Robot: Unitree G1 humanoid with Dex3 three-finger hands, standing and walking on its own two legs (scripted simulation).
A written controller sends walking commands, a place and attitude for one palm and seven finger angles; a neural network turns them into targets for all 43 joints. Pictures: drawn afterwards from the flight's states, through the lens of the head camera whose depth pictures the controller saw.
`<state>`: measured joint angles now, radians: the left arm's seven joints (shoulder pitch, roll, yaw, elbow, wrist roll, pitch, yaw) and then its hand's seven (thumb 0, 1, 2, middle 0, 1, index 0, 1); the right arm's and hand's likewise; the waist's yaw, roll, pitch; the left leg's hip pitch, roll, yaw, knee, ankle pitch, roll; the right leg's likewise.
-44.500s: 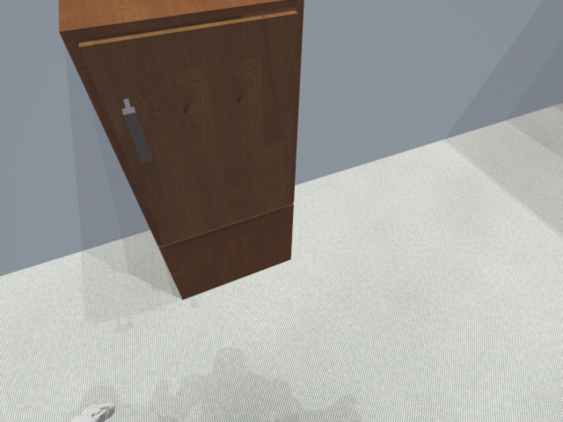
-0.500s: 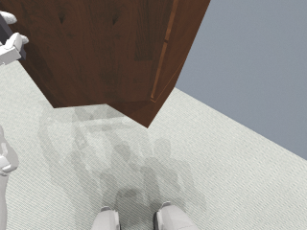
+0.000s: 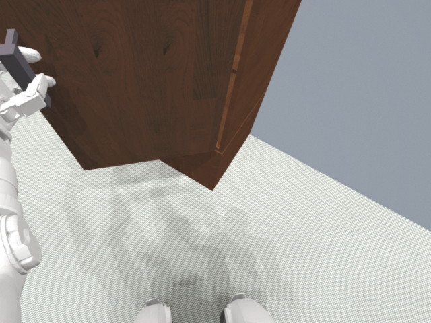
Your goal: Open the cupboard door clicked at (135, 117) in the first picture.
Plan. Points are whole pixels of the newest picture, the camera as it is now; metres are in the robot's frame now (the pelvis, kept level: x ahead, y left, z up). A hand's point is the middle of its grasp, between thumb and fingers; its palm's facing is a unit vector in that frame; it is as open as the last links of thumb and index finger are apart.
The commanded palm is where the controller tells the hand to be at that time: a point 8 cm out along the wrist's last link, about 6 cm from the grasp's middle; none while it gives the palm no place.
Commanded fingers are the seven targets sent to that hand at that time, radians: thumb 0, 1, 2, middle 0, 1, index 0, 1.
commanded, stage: pull the door open along its arc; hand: left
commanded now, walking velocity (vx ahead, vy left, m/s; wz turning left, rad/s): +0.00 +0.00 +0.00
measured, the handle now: (28, 71) +0.55 +0.28 +0.10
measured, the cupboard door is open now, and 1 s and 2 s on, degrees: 44 82 83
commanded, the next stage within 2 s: open thumb and fingers to let go in 0.78 s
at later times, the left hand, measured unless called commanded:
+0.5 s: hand (72, 157) +0.38 +0.19 +0.10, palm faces +0.44 -0.90 +0.03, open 6.3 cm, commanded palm +0.31 +0.23 +0.09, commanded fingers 0.00 0.90 0.90 -0.40 -1.35 -0.40 -1.35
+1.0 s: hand (126, 200) +0.31 +0.11 +0.09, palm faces +0.45 -0.89 +0.00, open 6.2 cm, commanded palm +0.26 +0.16 +0.09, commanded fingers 0.00 0.41 0.69 -0.37 -1.30 -0.37 -1.30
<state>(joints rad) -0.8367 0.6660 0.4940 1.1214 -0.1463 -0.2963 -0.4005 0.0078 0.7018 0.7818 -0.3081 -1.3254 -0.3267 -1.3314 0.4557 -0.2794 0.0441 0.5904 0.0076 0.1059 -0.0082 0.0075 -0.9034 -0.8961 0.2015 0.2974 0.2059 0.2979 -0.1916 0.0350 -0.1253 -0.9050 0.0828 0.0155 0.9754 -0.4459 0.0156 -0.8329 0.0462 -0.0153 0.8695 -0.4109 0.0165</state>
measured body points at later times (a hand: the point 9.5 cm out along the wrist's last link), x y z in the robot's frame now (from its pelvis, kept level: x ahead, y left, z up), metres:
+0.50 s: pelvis +0.00 -0.02 +0.02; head +0.05 -0.02 +0.46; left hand +0.35 +0.23 +0.10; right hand +0.16 -0.24 -0.09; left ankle +0.00 +0.10 -0.68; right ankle -0.01 -0.14 -0.68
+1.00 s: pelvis +0.00 -0.05 +0.02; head +0.02 -0.06 +0.47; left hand +0.28 +0.15 +0.10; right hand +0.18 -0.27 -0.09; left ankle +0.00 +0.10 -0.68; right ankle -0.01 -0.14 -0.68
